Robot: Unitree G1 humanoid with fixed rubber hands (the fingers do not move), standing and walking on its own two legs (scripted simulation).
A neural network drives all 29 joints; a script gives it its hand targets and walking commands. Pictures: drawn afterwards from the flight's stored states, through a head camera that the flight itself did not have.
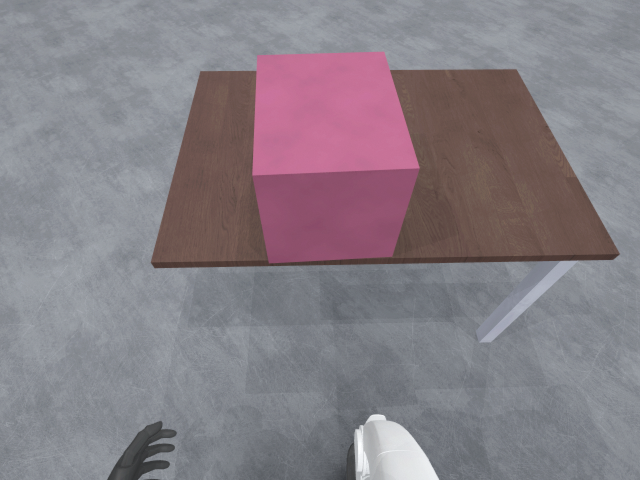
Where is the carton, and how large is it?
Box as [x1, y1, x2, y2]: [252, 52, 419, 262]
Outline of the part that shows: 384,52 257,55 252,176 269,262 378,257 392,255 419,167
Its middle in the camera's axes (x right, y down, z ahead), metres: +0.01 -0.16 +0.74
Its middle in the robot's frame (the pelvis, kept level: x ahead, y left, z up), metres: +0.65 -0.03 -0.06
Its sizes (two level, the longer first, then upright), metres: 0.314 0.243 0.242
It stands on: a table, 0.58 m high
